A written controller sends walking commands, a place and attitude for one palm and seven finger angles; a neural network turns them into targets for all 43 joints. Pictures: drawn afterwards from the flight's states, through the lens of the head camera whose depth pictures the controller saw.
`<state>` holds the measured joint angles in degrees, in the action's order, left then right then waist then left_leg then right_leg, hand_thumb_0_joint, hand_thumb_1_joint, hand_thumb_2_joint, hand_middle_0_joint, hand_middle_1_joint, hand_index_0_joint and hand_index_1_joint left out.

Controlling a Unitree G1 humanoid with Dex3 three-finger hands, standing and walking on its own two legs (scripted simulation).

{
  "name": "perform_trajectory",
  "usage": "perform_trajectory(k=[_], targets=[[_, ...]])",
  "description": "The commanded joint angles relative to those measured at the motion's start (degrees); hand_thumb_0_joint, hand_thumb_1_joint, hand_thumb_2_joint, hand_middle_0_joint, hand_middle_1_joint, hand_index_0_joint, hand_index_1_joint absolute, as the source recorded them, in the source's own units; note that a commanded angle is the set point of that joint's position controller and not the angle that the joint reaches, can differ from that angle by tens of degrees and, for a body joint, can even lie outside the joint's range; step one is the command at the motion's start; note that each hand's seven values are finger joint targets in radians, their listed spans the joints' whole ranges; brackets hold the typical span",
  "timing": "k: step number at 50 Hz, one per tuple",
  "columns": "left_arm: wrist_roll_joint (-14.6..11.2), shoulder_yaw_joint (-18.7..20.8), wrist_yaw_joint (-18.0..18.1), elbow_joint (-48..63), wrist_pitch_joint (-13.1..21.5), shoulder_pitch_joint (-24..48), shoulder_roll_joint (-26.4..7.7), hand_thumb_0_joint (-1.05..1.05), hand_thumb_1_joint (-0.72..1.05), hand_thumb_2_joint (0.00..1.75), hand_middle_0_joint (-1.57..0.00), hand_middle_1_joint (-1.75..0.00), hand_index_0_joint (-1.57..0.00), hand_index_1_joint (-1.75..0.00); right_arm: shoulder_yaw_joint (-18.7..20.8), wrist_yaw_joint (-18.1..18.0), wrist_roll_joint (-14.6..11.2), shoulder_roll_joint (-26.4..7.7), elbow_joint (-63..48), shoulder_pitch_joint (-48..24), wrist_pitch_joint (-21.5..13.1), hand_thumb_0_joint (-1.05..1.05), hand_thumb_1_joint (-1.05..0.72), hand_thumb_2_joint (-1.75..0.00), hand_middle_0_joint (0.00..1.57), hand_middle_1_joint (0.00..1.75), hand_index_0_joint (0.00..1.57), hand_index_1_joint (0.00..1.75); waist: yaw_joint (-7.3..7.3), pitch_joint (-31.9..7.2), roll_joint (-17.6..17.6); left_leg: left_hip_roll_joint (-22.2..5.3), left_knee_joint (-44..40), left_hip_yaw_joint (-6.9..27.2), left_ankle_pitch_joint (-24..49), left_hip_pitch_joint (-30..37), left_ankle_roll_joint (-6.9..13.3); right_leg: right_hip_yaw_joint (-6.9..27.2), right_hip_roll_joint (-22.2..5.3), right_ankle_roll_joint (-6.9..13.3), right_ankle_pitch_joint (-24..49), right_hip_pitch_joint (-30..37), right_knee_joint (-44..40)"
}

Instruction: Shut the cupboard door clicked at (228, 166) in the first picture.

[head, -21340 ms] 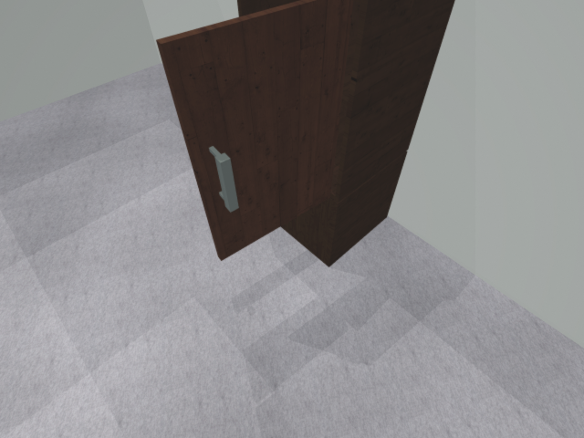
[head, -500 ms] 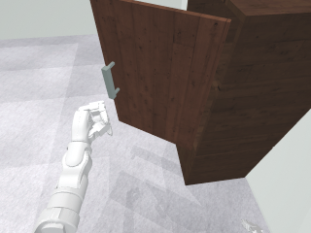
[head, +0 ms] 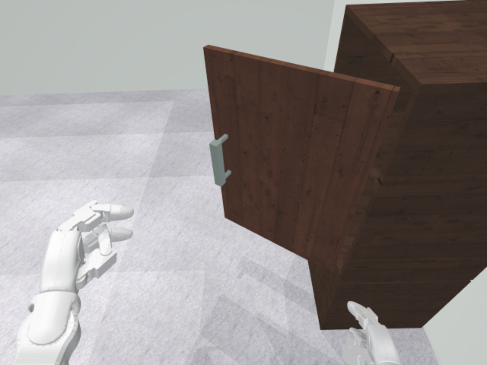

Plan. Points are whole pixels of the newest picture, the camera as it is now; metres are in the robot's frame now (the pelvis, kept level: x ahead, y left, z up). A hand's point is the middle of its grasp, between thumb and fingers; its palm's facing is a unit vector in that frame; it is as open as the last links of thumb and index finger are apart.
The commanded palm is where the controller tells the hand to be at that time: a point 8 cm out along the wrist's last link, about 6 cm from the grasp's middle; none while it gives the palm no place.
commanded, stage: draw the hand back to the body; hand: left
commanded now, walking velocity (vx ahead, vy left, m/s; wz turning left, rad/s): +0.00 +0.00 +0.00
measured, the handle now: (222, 160) +0.63 +0.14 -0.04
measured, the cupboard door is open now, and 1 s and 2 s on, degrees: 56 56 56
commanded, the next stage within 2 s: step back with the hand held close in 0.58 s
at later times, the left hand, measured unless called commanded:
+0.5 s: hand (65, 272) +0.18 +0.25 +0.15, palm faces +0.45 -0.80 -0.39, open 7.3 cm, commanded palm +0.13 +0.28 +0.17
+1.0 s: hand (65, 264) +0.19 +0.25 +0.15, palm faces +0.37 -0.78 -0.50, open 7.4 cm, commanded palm +0.13 +0.29 +0.17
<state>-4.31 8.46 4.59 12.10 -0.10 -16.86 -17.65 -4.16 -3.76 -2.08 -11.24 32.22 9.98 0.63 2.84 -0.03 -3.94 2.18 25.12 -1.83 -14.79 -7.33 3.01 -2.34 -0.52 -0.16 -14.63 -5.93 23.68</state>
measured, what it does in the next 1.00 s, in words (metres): stands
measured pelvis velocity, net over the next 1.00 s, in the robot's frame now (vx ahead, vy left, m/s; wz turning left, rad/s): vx -0.01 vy -0.01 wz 0.00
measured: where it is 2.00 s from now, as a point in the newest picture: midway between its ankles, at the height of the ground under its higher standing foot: outside the picture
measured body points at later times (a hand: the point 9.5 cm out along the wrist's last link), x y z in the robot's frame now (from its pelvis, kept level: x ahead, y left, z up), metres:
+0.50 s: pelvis +0.00 -0.02 +0.00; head -0.03 -0.04 +0.45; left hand +0.15 +0.29 +0.17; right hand +0.18 -0.24 -0.09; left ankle -0.01 +0.08 -0.74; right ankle -0.02 -0.12 -0.74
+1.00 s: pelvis -0.01 -0.01 +0.00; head +0.01 -0.03 +0.44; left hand +0.17 +0.29 +0.18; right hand +0.16 -0.26 -0.10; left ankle -0.01 +0.08 -0.74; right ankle -0.02 -0.12 -0.74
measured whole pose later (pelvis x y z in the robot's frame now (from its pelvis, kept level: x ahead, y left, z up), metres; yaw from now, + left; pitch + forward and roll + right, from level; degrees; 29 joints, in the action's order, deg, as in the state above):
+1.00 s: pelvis -0.01 -0.01 +0.00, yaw +0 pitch +1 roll -1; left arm -4.3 21.6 6.8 25.3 7.5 -32.0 -23.2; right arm 1.1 -5.3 -1.6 -14.7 33.9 10.4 1.2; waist 0.5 -0.4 -3.5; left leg 1.7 29.0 -2.0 -15.4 -14.9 2.7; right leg -2.3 -0.2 0.1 -15.4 -13.9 28.2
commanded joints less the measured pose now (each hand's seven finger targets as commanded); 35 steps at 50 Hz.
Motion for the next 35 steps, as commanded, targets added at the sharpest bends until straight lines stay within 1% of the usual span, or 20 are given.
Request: perform_trajectory(k=[1, 3, 4, 6, 9, 10, 11, 13, 15, 18, 19, 21, 23, 24, 27, 28, 29, 31, 33, 35], targets=[[0.0, 10.7, 1.9, 19.2, 4.4, 6.6, -11.8, 0.00, 0.90, 0.90, -0.45, -0.57, -0.45, -0.57, 3.0, -0.6, 0.8, -6.8, -8.3, -6.5, -3.9, 0.00, -0.90, -0.90, 0.20, 0.30, 0.20, 0.30, -0.08, -7.0, -2.4, -4.0, -4.7, 4.4, 18.5, 3.0, -2.9, 0.1, 0.3, 1.7, 12.8, 2.2, -2.4], [-0.1, 13.4, 2.2, 20.3, 4.5, 2.6, -13.4, 0.00, 0.90, 0.90, -0.39, -0.51, -0.39, -0.51, 3.4, -0.4, 0.9, -7.2, -7.8, -6.7, -4.5, 0.00, -0.90, -0.90, 0.20, 0.30, 0.20, 0.30, 0.26, -6.0, -0.7, -4.1, -4.7, 4.3, 18.8, 2.5, -3.0, 0.1, 0.4, 1.6, 12.9, 2.4, -2.9], [-0.2, 13.6, 2.2, 21.8, 4.7, 1.7, -13.0, 0.00, 0.90, 0.90, -0.36, -0.48, -0.36, -0.48, 3.5, -0.3, 0.7, -7.0, -7.9, -6.7, -4.8, 0.00, -0.90, -0.90, 0.20, 0.30, 0.20, 0.30, 0.20, -6.5, -1.7, -4.0, -4.5, 3.8, 18.9, 2.8, -2.9, 0.1, 0.2, 1.5, 13.2, 2.5, -2.7], [-0.3, 15.8, 2.3, 22.5, 4.9, -2.0, -13.7, 0.00, 0.90, 0.90, -0.31, -0.42, -0.31, -0.42, 3.8, -0.1, 0.8, -7.0, -7.5, -6.4, -5.3, 0.00, -0.90, -0.90, 0.20, 0.30, 0.20, 0.30, 0.55, -6.4, -0.8, -4.1, -4.3, 3.8, 20.2, 2.5, -3.1, -0.1, 0.2, 1.5, 13.9, 2.7, -2.5], [-0.5, 18.8, 2.5, 22.9, 5.3, -6.0, -14.8, 0.00, 0.90, 0.90, -0.23, -0.33, -0.23, -0.33, 4.3, 0.0, 0.6, -7.3, -7.2, -6.5, -5.9, 0.00, -0.90, -0.90, 0.20, 0.30, 0.20, 0.30, 0.90, -4.9, -0.7, -4.0, -4.6, 3.3, 18.3, 1.3, -3.1, -0.1, 0.2, 1.4, 12.8, 2.5, -2.7], [-0.7, 20.2, 2.6, 22.5, 5.6, -7.2, -15.5, 0.00, 0.90, 0.90, -0.20, -0.30, -0.20, -0.30, 4.4, 0.0, 0.5, -7.2, -7.1, -6.5, -6.1, 0.00, -0.90, -0.90, 0.20, 0.30, 0.20, 0.30, 1.06, -3.6, 0.4, -4.0, -4.6, 3.4, 17.0, 0.4, -3.1, -0.2, 0.2, 1.4, 12.1, 2.0, -2.9], [-0.4, 17.8, 2.3, 21.1, 5.6, -7.0, -13.0, 0.00, 0.90, 0.90, -0.20, -0.30, -0.20, -0.30, 4.4, 0.0, 0.6, -7.3, -6.6, -6.4, -6.2, 0.00, -0.90, -0.90, 0.20, 0.30, 0.20, 0.30, 0.44, -2.2, 1.0, -4.0, -5.0, 3.2, 15.5, 0.3, -2.9, -0.2, 0.2, 1.3, 10.9, 0.7, -3.1], [-0.2, 15.2, 2.2, 18.9, 5.4, -5.4, -10.6, 0.00, 0.90, 0.90, -0.20, -0.30, -0.20, -0.30, 4.7, 0.0, 0.5, -8.1, -6.0, -6.0, -6.4, 0.00, -0.90, -0.90, 0.20, 0.30, 0.20, 0.30, -0.42, 0.9, 1.9, -4.1, -5.6, 3.4, 12.2, -0.2, -2.6, -0.1, 0.1, 1.2, 8.1, -1.5, -4.1], [0.0, 15.0, 2.5, 18.5, 5.6, -2.6, -11.0, 0.00, 0.90, 0.90, -0.20, -0.30, -0.20, -0.30, 5.0, -0.4, 0.6, -8.4, -5.8, -5.9, -6.7, 0.00, -0.90, -0.90, 0.20, 0.30, 0.20, 0.30, -0.67, 1.4, 1.6, -3.9, -6.0, 3.2, 8.1, -0.2, -2.0, 0.3, -0.1, 1.0, 5.4, -2.7, -4.4], [0.1, 17.0, 3.0, 18.7, 6.3, -1.8, -13.6, 0.00, 0.90, 0.90, -0.20, -0.30, -0.20, -0.30, 5.2, -0.9, 0.8, -8.7, -5.5, -6.0, -7.3, 0.00, -0.90, -0.90, 0.20, 0.30, 0.20, 0.30, 0.09, -1.1, 3.3, -3.4, -5.9, 3.1, 7.0, 0.1, -1.4, 0.6, -0.2, 1.0, 4.4, -1.2, -4.6], [0.1, 16.6, 3.0, 20.2, 6.6, -1.1, -13.4, 0.00, 0.90, 0.90, -0.20, -0.30, -0.20, -0.30, 5.0, -1.0, 0.8, -8.3, -5.9, -6.4, -7.5, 0.00, -0.90, -0.90, 0.20, 0.30, 0.20, 0.30, 0.24, -2.6, 3.0, -3.1, -5.7, 2.9, 7.2, 0.5, -1.2, 0.8, -0.4, 1.0, 4.2, -0.3, -4.5], [0.2, 17.8, 3.2, 22.5, 7.3, -1.5, -14.7, 0.00, 0.90, 0.90, -0.20, -0.30, -0.20, -0.30, 4.9, -1.3, 0.9, -7.9, -6.0, -6.8, -8.1, 0.00, -0.90, -0.90, 0.20, 0.30, 0.20, 0.30, 0.79, -5.0, 1.1, -2.8, -5.1, 2.5, 8.3, 1.4, -1.0, 1.0, -0.4, 1.1, 5.3, 0.9, -4.2], [0.1, 19.4, 3.5, 23.0, 7.5, -2.9, -16.4, 0.00, 0.90, 0.90, -0.20, -0.30, -0.20, -0.30, 4.8, -1.4, 1.0, -7.8, -5.5, -6.9, -8.7, 0.00, -0.90, -0.90, 0.20, 0.30, 0.20, 0.30, 1.23, -5.3, -0.9, -2.6, -4.5, 2.2, 9.5, 0.9, -1.2, 1.4, -0.5, 1.2, 6.8, 1.8, -4.5], [0.1, 18.4, 3.4, 23.6, 7.6, -3.1, -15.2, 0.00, 0.90, 0.90, -0.20, -0.30, -0.20, -0.30, 4.5, -1.4, 0.9, -7.3, -5.7, -7.2, -8.8, 0.00, -0.90, -0.90, 0.20, 0.30, 0.20, 0.30, 1.07, -4.2, -1.7, -2.6, -4.6, 2.1, 9.9, 0.8, -1.3, 1.4, -0.6, 1.2, 7.4, 1.5, -4.5], [0.2, 19.0, 3.5, 23.6, 7.8, -3.7, -15.3, 0.00, 0.90, 0.90, -0.20, -0.30, -0.20, -0.30, 4.4, -1.2, 0.9, -7.1, -5.2, -7.1, -9.4, 0.00, -0.90, -0.90, 0.20, 0.30, 0.20, 0.30, 0.99, -2.5, -3.7, -2.6, -4.4, 1.9, 11.0, 0.4, -1.7, 1.2, -0.4, 1.4, 8.6, 0.8, -4.4], [0.2, 19.6, 3.4, 22.5, 7.7, -4.5, -15.8, 0.00, 0.90, 0.90, -0.20, -0.30, -0.20, -0.30, 4.5, -1.2, 1.0, -7.3, -4.9, -7.0, -9.5, 0.00, -0.90, -0.90, 0.20, 0.30, 0.20, 0.30, 1.16, -1.5, -3.3, -2.6, -4.5, 1.9, 11.1, -0.2, -1.7, 1.3, -0.4, 1.4, 8.6, 0.8, -4.9], [-0.1, 19.0, 3.2, 21.8, 7.6, -5.2, -14.6, 0.00, 0.90, 0.90, -0.20, -0.30, -0.20, -0.30, 4.5, -1.1, 1.0, -7.1, -5.1, -6.8, -9.4, 0.00, -0.90, -0.90, 0.20, 0.30, 0.20, 0.30, 1.03, -1.5, -3.1, -2.7, -4.6, 1.6, 11.3, 0.1, -1.7, 1.3, -0.5, 1.3, 8.9, 0.7, -4.6], [-0.3, 18.4, 2.8, 19.4, 7.3, -6.3, -13.4, 0.00, 0.90, 0.90, -0.20, -0.30, -0.20, -0.30, 4.7, -1.0, 0.8, -7.1, -5.1, -6.5, -8.9, 0.00, -0.90, -0.90, 0.20, 0.30, 0.20, 0.30, 0.75, -0.1, 1.0, -3.0, -4.5, 1.4, 11.3, -0.1, -1.5, 1.1, -0.2, 1.0, 8.7, -0.4, -4.8], [-0.6, 18.3, 2.3, 16.7, 7.1, -7.6, -12.9, 0.00, 0.90, 0.90, -0.20, -0.30, -0.20, -0.30, 5.0, -1.0, 0.8, -7.4, -5.0, -6.4, -8.5, 0.00, -0.90, -0.90, 0.20, 0.30, 0.20, 0.30, 0.74, 1.1, 3.3, -3.1, -4.6, 1.2, 10.6, -0.4, -1.3, 1.5, -0.4, 0.8, 7.7, -1.0, -5.9], [-0.7, 17.8, 2.0, 17.5, 7.3, -6.3, -12.8, 0.00, 0.90, 0.90, -0.20, -0.30, -0.20, -0.30, 5.2, -1.0, 0.7, -7.4, -5.4, -6.5, -8.0, 0.00, -0.90, -0.90, 0.20, 0.30, 0.20, 0.30, 0.51, 0.3, 3.8, -3.2, -4.5, 0.9, 9.5, 0.2, -1.0, 1.9, -0.6, 0.5, 6.2, -1.3, -6.0]])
